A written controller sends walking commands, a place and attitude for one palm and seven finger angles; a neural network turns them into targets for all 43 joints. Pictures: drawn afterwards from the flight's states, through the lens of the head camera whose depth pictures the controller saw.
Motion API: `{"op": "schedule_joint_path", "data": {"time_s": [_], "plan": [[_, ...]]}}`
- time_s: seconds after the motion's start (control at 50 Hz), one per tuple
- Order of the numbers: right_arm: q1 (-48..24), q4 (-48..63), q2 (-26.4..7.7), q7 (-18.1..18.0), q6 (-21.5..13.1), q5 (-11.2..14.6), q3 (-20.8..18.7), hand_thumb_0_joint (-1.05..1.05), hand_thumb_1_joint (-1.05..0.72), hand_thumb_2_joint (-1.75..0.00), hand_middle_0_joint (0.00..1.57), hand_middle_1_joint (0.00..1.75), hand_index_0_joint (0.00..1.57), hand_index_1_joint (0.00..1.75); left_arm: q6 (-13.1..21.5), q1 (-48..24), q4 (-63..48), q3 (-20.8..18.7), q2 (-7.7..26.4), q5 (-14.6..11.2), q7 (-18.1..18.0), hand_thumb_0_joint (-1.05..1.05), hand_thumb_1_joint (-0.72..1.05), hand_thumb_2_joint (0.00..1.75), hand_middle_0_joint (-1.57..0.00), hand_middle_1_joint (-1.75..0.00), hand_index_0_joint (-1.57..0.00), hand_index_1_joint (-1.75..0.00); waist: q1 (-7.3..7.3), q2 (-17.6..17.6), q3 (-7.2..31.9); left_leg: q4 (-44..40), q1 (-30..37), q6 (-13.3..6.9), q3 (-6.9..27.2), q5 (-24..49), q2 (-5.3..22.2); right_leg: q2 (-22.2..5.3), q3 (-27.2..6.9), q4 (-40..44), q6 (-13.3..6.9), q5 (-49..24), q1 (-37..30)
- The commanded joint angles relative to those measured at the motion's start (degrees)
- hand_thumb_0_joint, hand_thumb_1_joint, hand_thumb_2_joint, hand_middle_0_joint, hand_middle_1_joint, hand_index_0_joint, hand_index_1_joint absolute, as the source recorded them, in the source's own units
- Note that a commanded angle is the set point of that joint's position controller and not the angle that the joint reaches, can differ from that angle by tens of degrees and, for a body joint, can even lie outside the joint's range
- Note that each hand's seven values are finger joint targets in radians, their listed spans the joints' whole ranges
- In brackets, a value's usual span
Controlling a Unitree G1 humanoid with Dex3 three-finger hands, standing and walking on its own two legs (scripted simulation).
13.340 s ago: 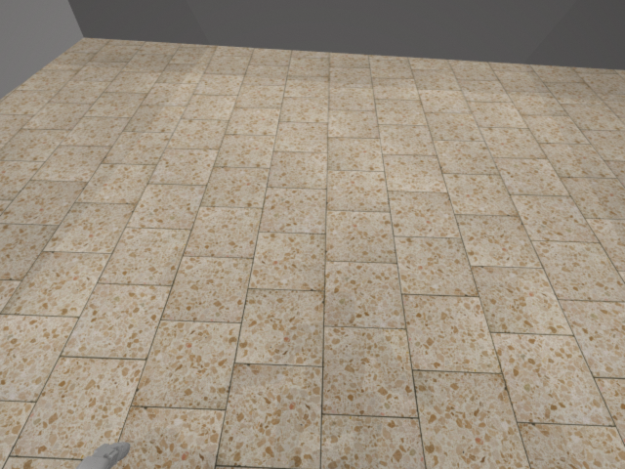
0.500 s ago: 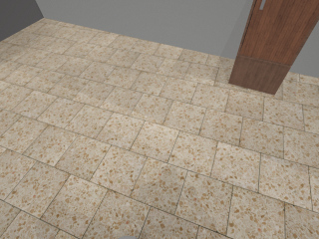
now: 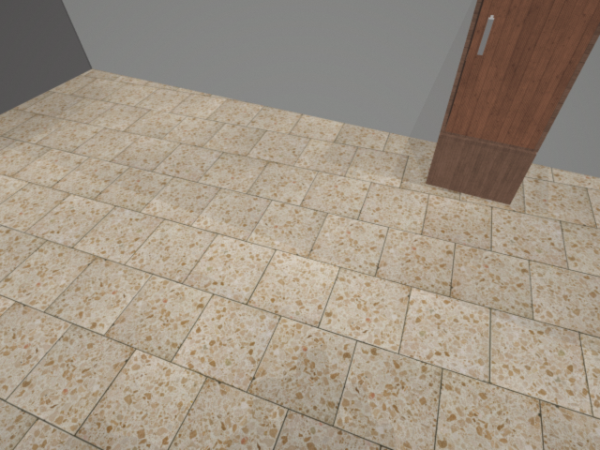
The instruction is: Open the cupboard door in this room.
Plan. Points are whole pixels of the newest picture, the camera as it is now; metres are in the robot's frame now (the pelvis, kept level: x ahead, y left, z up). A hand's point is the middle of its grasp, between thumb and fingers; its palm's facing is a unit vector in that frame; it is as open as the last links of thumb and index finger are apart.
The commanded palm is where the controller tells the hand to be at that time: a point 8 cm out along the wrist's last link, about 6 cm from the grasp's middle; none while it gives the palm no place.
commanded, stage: turn or walk to find it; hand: left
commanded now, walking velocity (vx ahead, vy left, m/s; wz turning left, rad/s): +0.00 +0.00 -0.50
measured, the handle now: (486, 35) +1.48 -0.58 -0.01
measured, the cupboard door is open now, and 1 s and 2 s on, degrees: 0 0 0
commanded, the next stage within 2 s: stand and wait in 0.08 s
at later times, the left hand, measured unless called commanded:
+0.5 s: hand out of the picture +0.03 +0.17 -0.17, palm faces -0.07 -0.97 -0.22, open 7.3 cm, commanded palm none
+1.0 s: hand out of the picture +0.04 +0.09 -0.15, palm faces -0.14 -0.97 -0.18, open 7.4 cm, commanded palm none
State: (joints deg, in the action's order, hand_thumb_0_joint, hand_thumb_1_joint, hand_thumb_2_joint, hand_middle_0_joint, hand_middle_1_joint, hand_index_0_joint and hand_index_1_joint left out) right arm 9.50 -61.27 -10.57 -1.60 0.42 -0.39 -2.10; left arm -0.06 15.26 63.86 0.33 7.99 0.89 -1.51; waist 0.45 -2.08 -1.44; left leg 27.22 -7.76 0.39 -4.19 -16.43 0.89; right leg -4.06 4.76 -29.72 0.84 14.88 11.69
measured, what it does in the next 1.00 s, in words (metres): walks ahead, turning right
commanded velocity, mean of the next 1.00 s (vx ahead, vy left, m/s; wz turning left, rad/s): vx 0.23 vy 0.00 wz -0.25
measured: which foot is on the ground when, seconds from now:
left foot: down 0.00-0.66, up 0.68-1.00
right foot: down 0.00-1.00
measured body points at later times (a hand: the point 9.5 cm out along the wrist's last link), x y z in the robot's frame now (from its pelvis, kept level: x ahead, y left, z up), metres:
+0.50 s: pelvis -0.01 -0.01 +0.00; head +0.00 -0.02 +0.45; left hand +0.03 +0.22 -0.15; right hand -0.07 -0.22 -0.17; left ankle -0.02 +0.12 -0.74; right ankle +0.01 -0.12 -0.73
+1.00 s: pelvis +0.11 -0.07 +0.01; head +0.13 -0.10 +0.46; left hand +0.05 +0.15 -0.13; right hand +0.17 -0.33 -0.14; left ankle +0.23 +0.07 -0.66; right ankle +0.00 -0.11 -0.74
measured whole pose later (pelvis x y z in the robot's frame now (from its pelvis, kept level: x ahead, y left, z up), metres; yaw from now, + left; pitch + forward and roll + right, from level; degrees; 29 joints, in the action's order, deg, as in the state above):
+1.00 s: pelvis +0.11 -0.07 +0.01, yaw -16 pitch +0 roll +2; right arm 4.7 -57.1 -12.3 1.0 -0.3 -1.7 -3.7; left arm 4.5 28.2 66.1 -0.7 4.3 1.1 -0.8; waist 3.2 -1.7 -2.9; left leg 57.3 -35.4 3.2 -3.2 -10.3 6.6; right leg 2.2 2.1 -17.3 -4.3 17.9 -0.1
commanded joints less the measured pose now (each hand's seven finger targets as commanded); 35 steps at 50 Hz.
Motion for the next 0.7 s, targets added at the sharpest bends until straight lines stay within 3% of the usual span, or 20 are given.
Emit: {"op": "schedule_joint_path", "data": {"time_s": [0.0, 0.04, 0.08, 0.18, 0.26, 0.32, 0.38, 0.42, 0.44, 0.46, 0.48, 0.5, 0.54, 0.58, 0.62, 0.64, 0.66, 0.68], "plan": [[6.05, -0.33, -3.18, 0.06, -0.27, -0.34, -0.21, 0.00, -0.90, -0.90, 0.20, 0.30, 0.20, 0.30, 0.50, 0.23, -2.00, -1.61, 8.19, -0.06, -0.02, 0.00, 0.90, 0.90, -0.20, -0.30, -0.20, -0.30, -1.39, 10.80, -4.68, -5.04, 0.83, -0.71, 3.04, 3.70, 4.11, -5.24, -9.04, 12.78, -2.12, 1.98, 7.72], [5.74, -0.72, -3.99, -0.11, -0.37, -0.28, -0.34, 0.00, -0.90, -0.90, 0.20, 0.30, 0.20, 0.30, -0.01, 0.15, -2.33, -2.24, 8.50, -0.13, 0.06, 0.00, 0.90, 0.90, -0.20, -0.30, -0.20, -0.30, -0.71, 5.61, -4.44, -4.40, -0.63, -0.82, 2.64, 4.37, 5.16, -4.09, -9.15, 10.81, -2.05, -1.38, 6.33], [5.95, -0.71, -3.88, -0.27, -0.27, -0.37, -0.24, 0.00, -0.90, -0.90, 0.20, 0.30, 0.20, 0.30, -0.34, 0.27, -2.57, -2.71, 9.01, -0.23, 0.13, 0.00, 0.90, 0.90, -0.20, -0.30, -0.20, -0.30, -0.43, 3.69, -3.85, -4.08, -2.24, -0.68, 1.97, 2.51, 5.11, -4.21, -10.10, 10.37, -2.54, -1.50, 5.27], [8.31, -2.16, -3.01, -0.27, -0.76, -0.45, 0.16, 0.00, -0.90, -0.90, 0.20, 0.30, 0.20, 0.30, -0.23, 0.42, -2.13, -2.73, 8.43, -0.40, 0.05, 0.00, 0.90, 0.90, -0.20, -0.30, -0.20, -0.30, 0.02, 0.91, -2.13, -5.65, -3.40, -0.74, 2.43, 1.59, 5.66, -3.20, -9.46, 10.24, -2.56, 0.38, 3.23], [10.28, -3.18, -2.64, -0.39, -1.31, -0.34, 0.31, 0.00, -0.90, -0.90, 0.20, 0.30, 0.20, 0.30, 0.12, 0.86, -1.40, -2.38, 7.52, -0.51, -0.07, 0.00, 0.90, 0.90, -0.20, -0.30, -0.20, -0.30, 0.09, 0.88, -0.12, -6.43, -3.38, -0.81, 2.83, 4.01, 6.44, -2.85, -8.15, 8.99, -2.38, -4.50, 0.58], [10.21, -3.06, -3.52, -0.72, -0.99, -0.25, -0.35, 0.00, -0.90, -0.90, 0.20, 0.30, 0.20, 0.30, -0.45, -0.11, -1.67, -2.92, 7.95, -0.41, 0.12, 0.00, 0.90, 0.90, -0.20, -0.30, -0.20, -0.30, 0.05, 0.06, -1.64, -5.48, -3.20, -0.99, 2.13, 3.32, 7.61, -2.24, -8.49, 6.75, -2.64, -7.15, 3.26], [9.93, -1.95, -4.57, -0.85, -0.35, -0.31, -1.21, 0.00, -0.90, -0.90, 0.20, 0.30, 0.20, 0.30, -1.15, -1.18, -2.96, -3.48, 8.07, -0.16, 0.34, 0.00, 0.90, 0.90, -0.20, -0.30, -0.20, -0.30, -0.14, 0.22, -3.18, -5.61, -4.41, -1.65, 2.74, -0.86, 9.24, -1.00, -8.48, 4.38, -2.53, -4.87, 6.49], [10.26, -1.14, -5.49, -0.64, 0.02, -0.72, -1.79, 0.00, -0.90, -0.90, 0.20, 0.30, 0.20, 0.30, -1.45, -0.85, -3.69, -3.83, 7.73, 0.14, 0.74, 0.00, 0.90, 0.90, -0.20, -0.30, -0.20, -0.30, -0.07, -0.02, -3.37, -7.68, -5.03, -2.29, 3.79, -13.42, 10.36, 0.72, -8.21, 3.55, -2.20, 8.82, 8.80], [10.30, -0.55, -6.67, -0.47, 0.18, -0.93, -2.28, 0.00, -0.90, -0.90, 0.20, 0.30, 0.20, 0.30, -1.64, -0.78, -4.41, -4.05, 7.53, 0.39, 1.00, 0.00, 0.90, 0.90, -0.20, -0.30, -0.20, -0.30, -0.03, -1.48, -4.14, -9.37, -5.15, -3.19, 5.67, -20.79, 11.49, 2.17, -7.48, 1.30, -2.01, 14.82, 11.50], [10.27, -0.05, -7.81, -0.31, 0.14, -1.06, -2.80, 0.00, -0.90, -0.90, 0.20, 0.30, 0.20, 0.30, -1.76, -0.81, -5.25, -4.29, 7.12, 0.70, 1.28, 0.00, 0.90, 0.90, -0.20, -0.30, -0.20, -0.30, -0.22, -3.88, -4.72, -12.14, -6.23, -4.61, 8.10, -26.33, 14.11, 3.85, -4.94, -4.13, -1.43, 16.15, 13.18], [9.30, 0.48, -9.44, -0.13, -0.12, -1.01, -3.34, 0.00, -0.90, -0.90, 0.20, 0.30, 0.20, 0.30, -1.85, -0.03, -5.65, -4.45, 5.83, 0.84, 1.57, 0.00, 0.90, 0.90, -0.20, -0.30, -0.20, -0.30, 0.00, -9.03, -4.41, -15.84, -8.22, -6.68, 11.09, -29.56, 18.66, 5.08, -0.35, -14.40, -0.81, 12.01, 12.07], [8.32, 1.11, -10.30, 0.05, -0.61, -1.02, -3.73, 0.00, -0.90, -0.90, 0.20, 0.30, 0.20, 0.30, -1.85, -0.81, -6.65, -4.54, 4.80, 0.98, 1.93, 0.00, 0.90, 0.90, -0.20, -0.30, -0.20, -0.30, -0.13, -10.57, -5.08, -18.12, -9.20, -8.62, 12.68, -28.33, 21.79, 3.52, 0.98, -20.79, -0.53, 11.26, 12.50], [8.38, 1.36, -10.05, 0.26, -1.47, -1.27, -3.69, 0.00, -0.90, -0.90, 0.20, 0.30, 0.20, 0.30, -1.06, -2.05, -7.97, -4.47, 4.02, 1.01, 2.61, 0.00, 0.90, 0.90, -0.20, -0.30, -0.20, -0.30, -0.48, -6.82, -5.72, -17.05, -6.19, -9.20, 11.27, -23.69, 22.10, 1.45, 0.44, -19.50, -0.74, 12.32, 15.55], [7.66, 1.34, -9.66, 0.38, -1.59, -1.62, -3.54, 0.00, -0.90, -0.90, 0.20, 0.30, 0.20, 0.30, -0.15, -0.79, -7.94, -4.36, 3.13, 0.93, 2.90, 0.00, 0.90, 0.90, -0.20, -0.30, -0.20, -0.30, 0.05, -4.29, -6.39, -12.61, -6.96, -6.97, 5.42, -18.80, 20.04, 1.14, 2.73, -12.24, -0.59, 10.86, 10.22], [5.96, 1.82, -8.39, 0.60, -1.54, -1.41, -3.00, 0.00, -0.90, -0.90, 0.20, 0.30, 0.20, 0.30, 0.93, 8.39, -4.58, -4.28, 3.55, 0.86, 2.55, 0.00, 0.90, 0.90, -0.20, -0.30, -0.20, -0.30, 3.74, 2.87, -3.92, 2.13, -10.87, -3.48, -1.36, -14.24, 15.01, 2.98, 3.76, 0.66, -0.97, 5.07, -1.98], [4.54, 3.61, -5.19, 0.84, -1.62, -0.72, -2.33, 0.00, -0.90, -0.90, 0.20, 0.30, 0.20, 0.30, 1.89, 15.02, -2.50, -5.02, 8.48, 1.10, 1.94, 0.00, 0.90, 0.90, -0.20, -0.30, -0.20, -0.30, 6.26, 17.42, -3.63, 21.13, -21.90, -0.57, -7.22, -13.52, 8.49, -5.73, -13.15, 11.95, -4.37, 11.78, -9.67], [-1.86, 7.63, -3.10, 1.46, -1.98, -0.91, -1.48, 0.00, -0.90, -0.90, 0.20, 0.30, 0.20, 0.30, 2.36, 20.16, -0.60, -5.74, 13.39, 0.46, 1.13, 0.00, 0.90, 0.90, -0.20, -0.30, -0.20, -0.30, 8.02, 26.54, -6.54, 35.39, -35.83, 1.03, -5.54, -20.12, 2.43, -16.46, -34.97, 19.93, -9.81, 7.49, -12.12], [-4.46, 8.95, -4.84, 1.80, -2.12, -1.12, -1.80, 0.00, -0.90, -0.90, 0.20, 0.30, 0.20, 0.30, 2.55, 20.57, -1.17, -5.48, 12.55, -0.06, 0.44, 0.00, 0.90, 0.90, -0.20, -0.30, -0.20, -0.30, 7.38, 15.80, -6.94, 39.87, -36.77, 0.46, 1.13, -15.11, 4.12, -18.76, -36.55, 21.30, -12.60, 5.81, -10.88]]}}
